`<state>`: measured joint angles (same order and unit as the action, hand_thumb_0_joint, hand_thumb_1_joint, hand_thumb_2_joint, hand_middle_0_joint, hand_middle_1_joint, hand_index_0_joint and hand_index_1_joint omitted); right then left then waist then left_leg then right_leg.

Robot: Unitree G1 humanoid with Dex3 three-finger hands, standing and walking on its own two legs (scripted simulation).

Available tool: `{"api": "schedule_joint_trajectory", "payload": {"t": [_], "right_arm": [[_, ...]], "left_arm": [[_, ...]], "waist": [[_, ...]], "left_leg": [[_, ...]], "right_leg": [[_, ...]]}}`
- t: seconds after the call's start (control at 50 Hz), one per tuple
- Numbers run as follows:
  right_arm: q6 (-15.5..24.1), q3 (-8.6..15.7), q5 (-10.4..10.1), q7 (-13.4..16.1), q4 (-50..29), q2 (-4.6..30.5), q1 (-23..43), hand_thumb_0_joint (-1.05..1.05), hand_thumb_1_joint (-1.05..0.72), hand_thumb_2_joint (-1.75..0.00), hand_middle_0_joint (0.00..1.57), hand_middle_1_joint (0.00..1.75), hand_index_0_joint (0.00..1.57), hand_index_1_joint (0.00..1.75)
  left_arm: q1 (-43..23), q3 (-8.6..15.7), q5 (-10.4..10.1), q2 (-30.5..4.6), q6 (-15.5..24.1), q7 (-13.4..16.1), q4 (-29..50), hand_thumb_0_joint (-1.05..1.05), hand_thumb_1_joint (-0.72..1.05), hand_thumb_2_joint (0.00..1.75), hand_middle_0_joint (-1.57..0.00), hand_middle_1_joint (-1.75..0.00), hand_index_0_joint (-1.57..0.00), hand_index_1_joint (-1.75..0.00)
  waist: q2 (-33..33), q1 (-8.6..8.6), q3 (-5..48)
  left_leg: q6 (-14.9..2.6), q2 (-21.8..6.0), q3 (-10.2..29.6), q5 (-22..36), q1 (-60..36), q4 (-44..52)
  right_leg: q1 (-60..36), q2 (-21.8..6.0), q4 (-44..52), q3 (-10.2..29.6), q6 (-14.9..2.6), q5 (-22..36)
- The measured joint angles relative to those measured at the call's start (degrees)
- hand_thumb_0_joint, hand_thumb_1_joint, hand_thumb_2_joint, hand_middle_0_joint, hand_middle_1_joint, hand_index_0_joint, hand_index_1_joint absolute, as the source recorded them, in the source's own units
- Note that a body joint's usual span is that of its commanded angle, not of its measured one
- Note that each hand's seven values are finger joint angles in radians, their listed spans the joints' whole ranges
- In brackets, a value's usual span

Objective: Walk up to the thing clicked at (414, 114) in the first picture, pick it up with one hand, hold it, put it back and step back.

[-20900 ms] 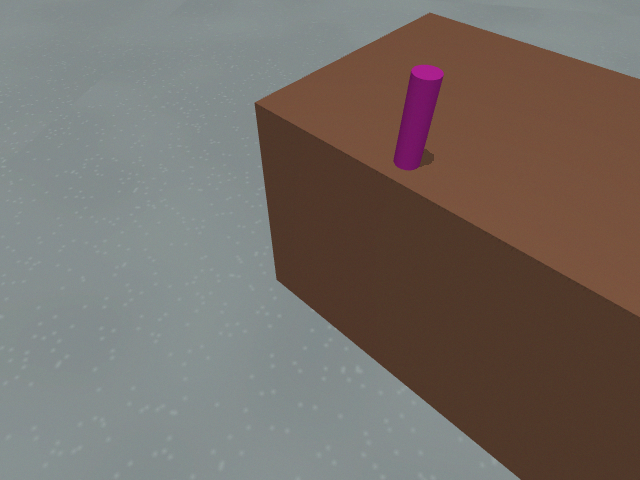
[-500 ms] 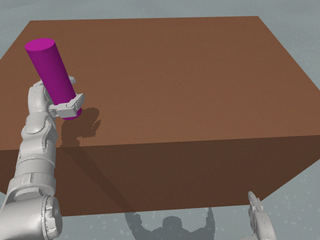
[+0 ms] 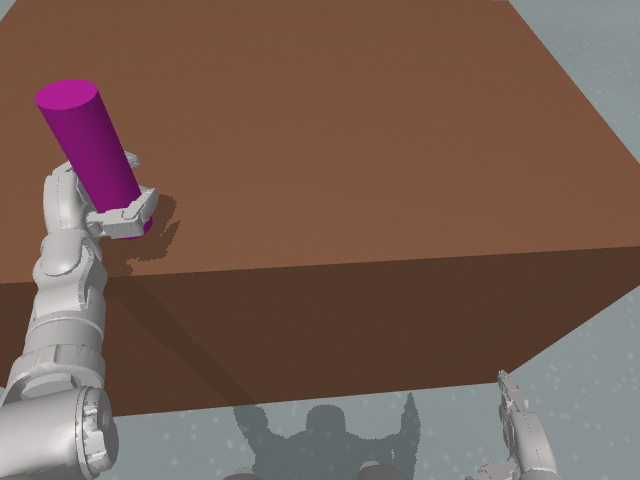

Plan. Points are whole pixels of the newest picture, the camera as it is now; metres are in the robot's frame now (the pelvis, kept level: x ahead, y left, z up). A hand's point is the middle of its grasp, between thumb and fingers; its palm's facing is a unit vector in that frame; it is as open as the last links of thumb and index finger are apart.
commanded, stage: lower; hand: left
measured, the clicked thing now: (104, 170) +0.45 +0.22 +0.14
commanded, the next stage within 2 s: loosen in 0.46 s
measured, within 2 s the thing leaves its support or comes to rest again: rests again in 0.40 s
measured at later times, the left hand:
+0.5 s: hand (134, 212) +0.45 +0.22 +0.06, palm faces +0.20 -0.98 +0.00, open 7.6 cm
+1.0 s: hand (132, 211) +0.44 +0.22 +0.07, palm faces +0.21 -0.98 +0.01, open 11.8 cm
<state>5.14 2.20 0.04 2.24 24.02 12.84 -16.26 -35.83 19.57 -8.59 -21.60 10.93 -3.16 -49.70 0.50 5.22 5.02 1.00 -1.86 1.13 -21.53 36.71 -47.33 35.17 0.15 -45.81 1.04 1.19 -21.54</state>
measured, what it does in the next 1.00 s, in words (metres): stands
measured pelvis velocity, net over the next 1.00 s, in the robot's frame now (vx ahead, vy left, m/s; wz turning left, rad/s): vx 0.00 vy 0.00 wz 0.00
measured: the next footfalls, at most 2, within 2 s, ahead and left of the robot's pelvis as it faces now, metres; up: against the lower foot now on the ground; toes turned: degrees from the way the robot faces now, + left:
none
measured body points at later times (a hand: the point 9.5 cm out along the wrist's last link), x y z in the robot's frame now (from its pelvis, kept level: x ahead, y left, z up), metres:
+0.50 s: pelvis +0.01 +0.01 -0.01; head +0.07 +0.02 +0.43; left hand +0.43 +0.27 +0.07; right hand +0.16 -0.25 -0.06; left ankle +0.02 +0.13 -0.70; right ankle +0.01 -0.13 -0.70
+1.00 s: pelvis +0.00 +0.00 -0.01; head +0.07 +0.02 +0.43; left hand +0.43 +0.27 +0.07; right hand +0.15 -0.25 -0.06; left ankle +0.02 +0.13 -0.70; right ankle +0.01 -0.13 -0.70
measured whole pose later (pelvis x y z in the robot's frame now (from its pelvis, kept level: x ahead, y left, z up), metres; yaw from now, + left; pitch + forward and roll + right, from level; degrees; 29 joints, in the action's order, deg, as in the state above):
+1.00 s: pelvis +0.00 +0.00 -0.01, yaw +0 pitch +13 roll -1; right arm 0.3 1.9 0.6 0.1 11.0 12.8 -21.8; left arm -33.9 19.9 -8.2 -20.2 15.4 -3.0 -48.3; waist 0.1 5.4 6.1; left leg 0.7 -1.7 1.2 -24.6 42.1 -53.4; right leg 40.4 0.0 -51.6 1.1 1.5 -24.5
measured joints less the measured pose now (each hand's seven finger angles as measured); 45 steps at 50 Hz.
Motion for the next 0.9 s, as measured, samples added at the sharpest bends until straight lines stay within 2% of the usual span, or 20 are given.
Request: {"api": "schedule_joint_trajectory", "payload": {"t": [0.24, 0.66, 0.72, 0.82, 0.9], "right_arm": [[-1.0, -0.6, 0.1, -0.7, -5.3, -0.5, -2.4, -0.01, 0.5, -0.06, 0.06, 0.05, 0.05, 0.05], [-3.3, -0.3, 0.6, -2.1, -11.5, -0.2, -5.1, -0.01, 0.5, -0.06, 0.06, 0.05, 0.06, 0.05], [-3.6, -0.3, 0.6, -2.1, -11.9, -0.2, -5.1, -0.01, 0.5, -0.06, 0.06, 0.05, 0.06, 0.05], [-4.1, -0.1, 0.6, -2.1, -12.4, -0.2, -5.5, -0.01, 0.49, -0.05, 0.06, 0.05, 0.06, 0.05], [-4.5, -0.2, 0.6, -2.1, -12.5, -0.1, -5.4, -0.01, 0.49, -0.05, 0.06, 0.05, 0.06, 0.05]], "left_arm": [[0.8, -0.1, 0.4, 0.3, 1.6, 0.1, 0.0, -0.02, -0.13, 1.16, -0.89, -1.09, -0.87, -1.12], [3.6, -0.5, 0.7, 1.8, 4.2, 0.4, 2.7, -0.02, -0.12, 1.15, -0.89, -1.08, -0.87, -1.11], [3.4, -0.3, 0.3, 1.9, 4.0, 0.5, 2.6, -0.02, -0.12, 1.07, -0.91, -1.05, -0.89, -1.07], [3.1, -0.1, 0.2, 1.9, 4.4, 0.4, 2.6, -0.01, -0.15, 0.85, -0.93, -0.96, -0.93, -0.97], [2.5, 0.0, 0.3, 1.7, 4.4, 0.3, 2.2, 0.0, -0.24, 0.66, -0.86, -0.83, -0.87, -0.83]], "waist": [[-0.1, 0.22, 0.7], [-0.3, 0.05, 1.3], [-0.2, 0.04, 1.2], [-0.3, -0.06, 1.1], [-0.3, 0.01, 1.2]], "left_leg": [[-0.2, 0.0, 0.0, -1.4, 2.6, -2.7], [-0.36, 0.1, 0.1, -3.2, 4.8, -5.6], [-0.37, 0.2, 0.1, -3.3, 5.0, -5.8], [-0.34, 0.2, 0.1, -3.2, 5.1, -6.0], [-0.32, 0.2, 0.1, -3.2, 5.2, -6.0]], "right_leg": [[2.5, 0.0, -2.3, 0.1, 0.21, -1.2], [4.5, -0.1, -5.0, 0.0, 0.41, -2.9], [4.6, -0.1, -5.2, -0.1, 0.41, -3.0], [4.9, -0.1, -5.5, 0.0, 0.38, -3.1], [5.0, -0.1, -5.7, 0.0, 0.36, -3.0]]}}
